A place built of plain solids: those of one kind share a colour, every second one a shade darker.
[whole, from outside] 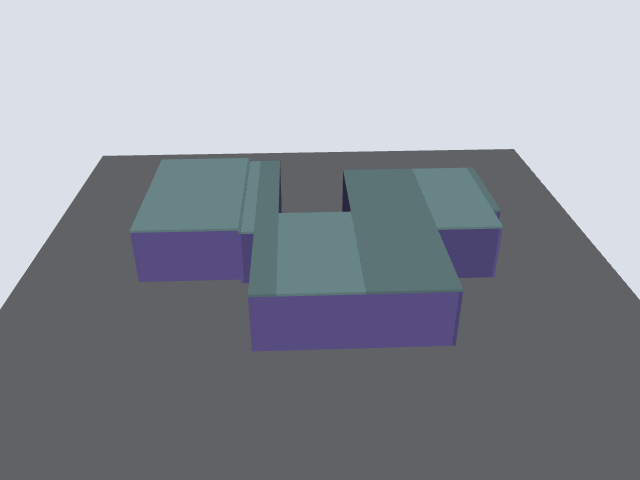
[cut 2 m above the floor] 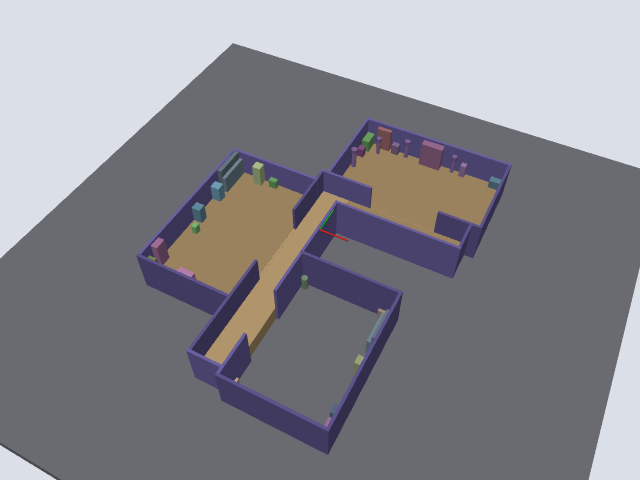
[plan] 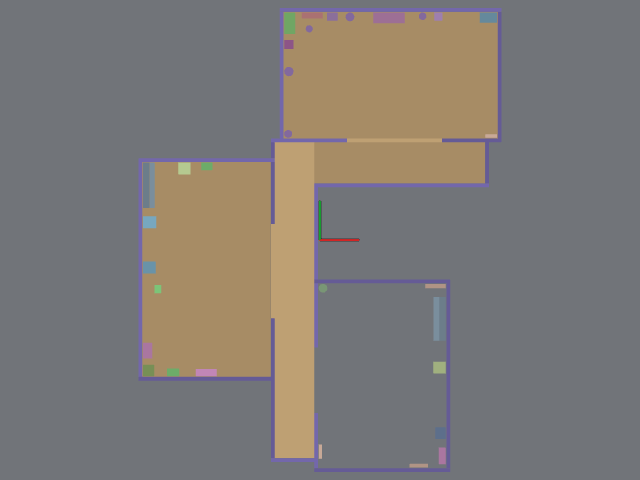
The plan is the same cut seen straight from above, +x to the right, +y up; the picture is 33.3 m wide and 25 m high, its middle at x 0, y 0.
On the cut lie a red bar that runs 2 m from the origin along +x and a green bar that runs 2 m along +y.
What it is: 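One storey of an old house, long lived in; a hall and three lower rooms beside it, each open to the hall along a stretch without wall, rail or kerb; a room's floor lies below the hall's by a bare drop, by one riser or not at all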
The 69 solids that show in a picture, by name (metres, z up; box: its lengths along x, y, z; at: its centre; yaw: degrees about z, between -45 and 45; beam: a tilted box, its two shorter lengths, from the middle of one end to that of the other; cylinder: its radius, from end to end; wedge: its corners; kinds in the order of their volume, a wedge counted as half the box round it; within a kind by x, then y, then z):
{
 "floor_1": {"box": [6.7, 11.19, 1.24], "at": [-5.91, -1.53, 0.57]},
 "floor_2": {"box": [0.2, 4.91, 1.24], "at": [-2.46, -1.62, 0.57]},
 "floor_3": {"box": [2.06, 16.45, 1.24], "at": [-1.33, -3.13, 0.57]},
 "floor_4": {"box": [11.15, 6.59, 1.05], "at": [3.68, 8.59, 0.47]},
 "floor_5": {"box": [4.94, 0.2, 1.05], "at": [3.88, 5.19, 0.47]},
 "floor_6": {"box": [8.9, 2.14, 1.24], "at": [4.15, 4.02, 0.57]},
 "wall_1": {"box": [0.2, 11.19, 3.77], "at": [-9.35, -1.53, 1.83]},
 "wall_2": {"box": [7.1, 0.2, 3.77], "at": [-5.91, -7.23, 1.83]},
 "wall_3": {"box": [7.1, 0.2, 3.77], "at": [-5.91, 4.17, 1.83]},
 "wall_4": {"box": [0.2, 4.03, 3.77], "at": [-2.46, -9.34, 1.83]},
 "wall_5": {"box": [0.2, 3.05, 3.77], "at": [-2.46, -5.6, 1.83]},
 "wall_6": {"box": [0.2, 3.23, 3.77], "at": [-2.46, 2.45, 1.83]},
 "wall_7": {"box": [0.2, 0.82, 3.77], "at": [-2.46, 4.68, 1.83]},
 "wall_8": {"box": [0.2, 6.59, 3.77], "at": [-2.0, 8.59, 1.83]},
 "wall_9": {"box": [2.46, 0.2, 3.77], "at": [-1.33, -11.46, 1.83]},
 "wall_10": {"box": [3.97, 0.2, 3.77], "at": [-0.57, 5.19, 1.83]},
 "wall_11": {"box": [0.2, 2.36, 3.77], "at": [-0.2, -10.18, 1.83]},
 "wall_12": {"box": [0.2, 3.34, 3.77], "at": [-0.2, -3.93, 1.83]},
 "wall_13": {"box": [0.2, 4.81, 3.77], "at": [-0.2, 0.35, 1.83]},
 "wall_14": {"box": [7.09, 0.2, 3.77], "at": [3.24, -11.98, 1.83]},
 "wall_15": {"box": [7.09, 0.2, 3.77], "at": [3.24, -2.16, 1.83]},
 "wall_16": {"box": [11.55, 0.2, 3.77], "at": [3.68, 11.98, 1.83]},
 "wall_17": {"box": [9.1, 0.2, 3.77], "at": [4.25, 2.85, 1.83]},
 "wall_18": {"box": [0.2, 9.63, 3.77], "at": [6.69, -7.07, 1.83]},
 "wall_19": {"box": [3.1, 0.2, 3.77], "at": [7.9, 5.19, 1.83]},
 "wall_20": {"box": [0.2, 2.14, 3.77], "at": [8.7, 4.02, 1.83]},
 "wall_21": {"box": [0.2, 6.59, 3.77], "at": [9.35, 8.59, 1.83]},
 "roof_1": {"box": [9.35, 4.81, 0.16], "at": [-4.78, 0.35, 3.8]},
 "roof_2": {"box": [16.24, 5.27, 0.16], "at": [-1.33, -4.69, 3.8]},
 "roof_3": {"box": [18.25, 1.52, 0.16], "at": [-0.33, 3.51, 3.8]},
 "roof_4": {"box": [9.35, 4.23, 0.16], "at": [2.12, -9.44, 3.8]},
 "roof_5": {"box": [11.36, 0.82, 0.16], "at": [3.12, 4.68, 3.8]},
 "roof_6": {"box": [7.09, 0.52, 0.16], "at": [3.24, -11.82, 3.8]},
 "roof_7": {"box": [12.01, 0.2, 0.16], "at": [3.45, 5.19, 3.8]},
 "roof_8": {"box": [11.55, 6.79, 0.16], "at": [3.68, 8.69, 3.8]},
 "kitchen_run_1": {"box": [0.35, 2.37, 2.07], "at": [-9.05, 2.85, 2.22]},
 "kitchen_run_2": {"box": [0.26, 2.37, 1.41], "at": [-8.74, 2.85, 1.89]},
 "kitchen_run_3": {"box": [0.3, 2.29, 1.5], "at": [6.06, -4.11, 0.7]},
 "kitchen_run_4": {"box": [0.34, 2.29, 2.16], "at": [6.38, -4.11, 1.03]},
 "metal_shelving_1": {"box": [0.49, 0.82, 1.88], "at": [-8.98, -5.76, 2.13]},
 "metal_shelving_2": {"box": [1.1, 0.38, 1.92], "at": [-5.92, -6.9, 2.15]},
 "metal_shelving_3": {"box": [0.37, 0.87, 1.98], "at": [6.37, -11.24, 0.94]},
 "wardrobe_1": {"box": [1.64, 0.56, 2.02], "at": [3.59, 11.57, 2.01]},
 "fridge_1": {"box": [0.64, 0.63, 1.68], "at": [-7.07, 3.72, 2.03]},
 "fridge_2": {"box": [0.66, 0.62, 1.56], "at": [6.22, -6.64, 0.73]},
 "washing_machine_1": {"box": [0.67, 0.62, 1.28], "at": [-8.89, -1.43, 1.83]},
 "washing_machine_2": {"box": [0.69, 0.63, 1.29], "at": [-8.88, 0.93, 1.83]},
 "chest_drawers_1": {"box": [0.58, 1.12, 1.0], "at": [-1.57, 11.29, 1.5]},
 "bookcase_1": {"box": [1.1, 0.31, 1.9], "at": [-0.41, 11.7, 1.95]},
 "radiator_1": {"box": [0.18, 0.74, 0.74], "at": [0.02, -11.03, 0.32]},
 "radiator_2": {"box": [0.96, 0.19, 0.74], "at": [5.14, -11.75, 0.32]},
 "radiator_3": {"box": [1.07, 0.22, 0.85], "at": [6.02, -2.4, 0.37]},
 "radiator_4": {"box": [0.61, 0.18, 0.91], "at": [8.92, 5.41, 1.46]},
 "pet_corner_1": {"box": [0.55, 0.6, 1.49], "at": [6.28, -10.06, 0.69]},
 "floor_lamp_round_1": {"cylinder": 0.21, "from": [-1.66, 5.53, 2.29], "to": [-1.66, 5.53, 2.61]},
 "floor_lamp_round_2": {"cylinder": 0.18, "from": [-1.62, 8.77, 1.0], "to": [-1.62, 8.77, 2.4]},
 "floor_lamp_round_3": {"cylinder": 0.24, "from": [-1.62, 8.77, 2.4], "to": [-1.62, 8.77, 2.72]},
 "floor_lamp_round_4": {"cylinder": 0.17, "from": [1.56, 11.62, 1.0], "to": [1.56, 11.62, 2.25]},
 "floor_lamp_round_5": {"cylinder": 0.23, "from": [1.56, 11.62, 2.25], "to": [1.56, 11.62, 2.58]},
 "floor_lamp_round_6": {"cylinder": 0.2, "from": [5.35, 11.65, 2.17], "to": [5.35, 11.65, 2.56]},
 "crate_stack_1": {"box": [0.36, 0.44, 0.68], "at": [-8.45, -2.56, 1.53]},
 "crate_stack_2": {"box": [0.64, 0.4, 0.7], "at": [-7.65, -6.9, 1.54]},
 "crate_stack_3": {"box": [0.59, 0.41, 0.66], "at": [-5.89, 3.83, 1.52]},
 "cooker_1": {"box": [0.58, 0.6, 1.24], "at": [-8.93, -6.8, 1.81]},
 "side_table_1": {"box": [0.55, 0.43, 0.87], "at": [0.65, 11.63, 1.43]},
 "side_table_2": {"box": [0.43, 0.43, 1.06], "at": [6.16, 11.64, 1.53]},
 "trunk_1": {"box": [0.9, 0.54, 0.68], "at": [8.77, 11.58, 1.34]},
 "tall_odds_1": {"box": [0.48, 0.48, 0.76], "at": [-1.62, 10.18, 1.38]},
 "plant_big_round_1": {"cylinder": 0.23, "from": [0.16, -2.51, 0.0], "to": [0.16, -2.51, 1.03]}
}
